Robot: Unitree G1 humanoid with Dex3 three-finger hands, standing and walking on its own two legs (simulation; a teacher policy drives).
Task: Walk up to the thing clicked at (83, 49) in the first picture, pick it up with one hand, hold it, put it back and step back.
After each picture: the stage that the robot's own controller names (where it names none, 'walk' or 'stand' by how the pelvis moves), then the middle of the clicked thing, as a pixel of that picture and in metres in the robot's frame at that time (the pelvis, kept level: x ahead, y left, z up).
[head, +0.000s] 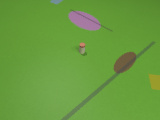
stand; (82, 48) +1.31 -0.07 -0.72
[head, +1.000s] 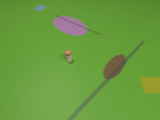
walk; (68, 56) +1.19 +0.16 -0.70
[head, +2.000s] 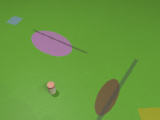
walk; (51, 88) +0.76 +0.25 -0.71
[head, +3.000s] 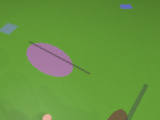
stand; out of the picture +0.44 +0.21 -0.69
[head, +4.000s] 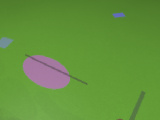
stand; out of the picture +0.40 +0.21 -0.72
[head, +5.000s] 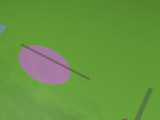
walk; out of the picture +0.26 +0.19 -0.70
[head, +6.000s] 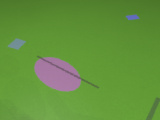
stand; out of the picture +0.38 +0.18 -0.71
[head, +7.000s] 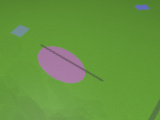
walk; out of the picture +0.35 +0.15 -0.69
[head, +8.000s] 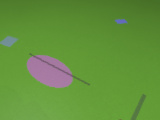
stand; out of the picture +0.46 +0.15 -0.71
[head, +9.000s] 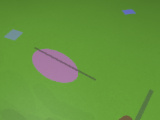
stand; out of the picture +0.43 +0.14 -0.73
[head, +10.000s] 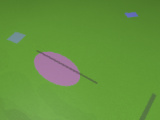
stand; out of the picture +0.42 +0.15 -0.73
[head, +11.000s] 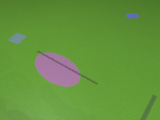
go down; out of the picture +0.42 +0.15 -0.73
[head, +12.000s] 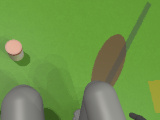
go down; (15, 51) +0.50 +0.20 -0.34
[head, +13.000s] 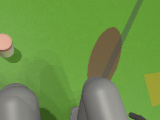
approach; (4, 46) +0.49 +0.23 -0.30
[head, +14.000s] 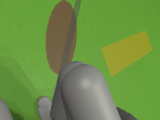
close in; out of the picture +0.47 +0.28 -0.23
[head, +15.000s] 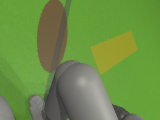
close; out of the picture +0.47 +0.28 -0.24
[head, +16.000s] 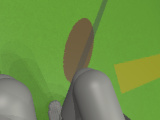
lift; out of the picture +0.42 +0.25 -0.20
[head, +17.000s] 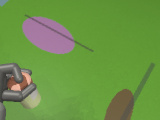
lift; (25, 91) +0.33 +0.17 -0.02
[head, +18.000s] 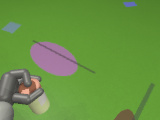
hold; (35, 96) +0.32 +0.15 -0.01
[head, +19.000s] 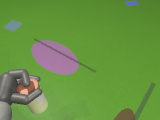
hold; (33, 96) +0.32 +0.16 -0.02
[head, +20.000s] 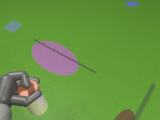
crouch; (33, 98) +0.32 +0.16 -0.02
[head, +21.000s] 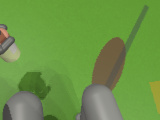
crouch; (4, 46) +0.47 +0.19 -0.11
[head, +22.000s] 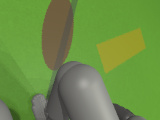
lower; out of the picture +0.43 +0.18 -0.27
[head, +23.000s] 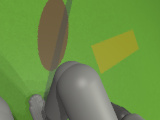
lower; out of the picture +0.45 +0.18 -0.27
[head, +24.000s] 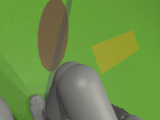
lower; out of the picture +0.46 +0.18 -0.27
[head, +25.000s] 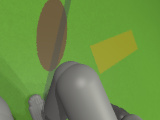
lower; out of the picture +0.47 +0.18 -0.27
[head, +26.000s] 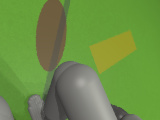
loosen; out of the picture +0.47 +0.18 -0.27
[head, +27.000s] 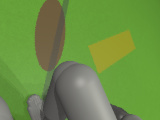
withdraw; out of the picture +0.46 +0.18 -0.27
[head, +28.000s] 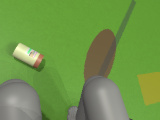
stand; (28, 55) +0.47 +0.13 -0.30
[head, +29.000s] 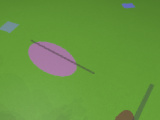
stand; out of the picture +0.38 +0.04 -0.67
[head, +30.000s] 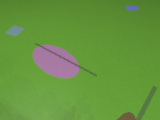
stand; out of the picture +0.38 +0.07 -0.69
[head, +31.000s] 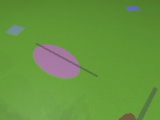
stand; out of the picture +0.37 +0.06 -0.69
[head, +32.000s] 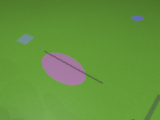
stand; out of the picture +0.38 +0.06 -0.75
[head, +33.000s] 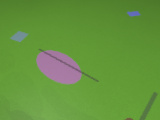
stand; out of the picture +0.33 +0.09 -0.75
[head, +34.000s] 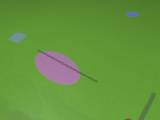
walk; out of the picture +0.31 +0.11 -0.75
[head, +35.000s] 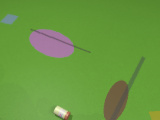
walk; (62, 112) +0.48 +0.15 -0.73
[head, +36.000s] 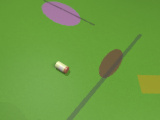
walk; (62, 67) +0.86 +0.11 -0.72
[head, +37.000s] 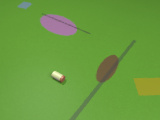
stand; (58, 76) +0.88 +0.17 -0.72
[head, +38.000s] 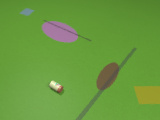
stand; (56, 86) +0.83 +0.19 -0.75
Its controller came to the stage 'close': yes
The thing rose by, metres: 0.70
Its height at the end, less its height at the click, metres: -0.02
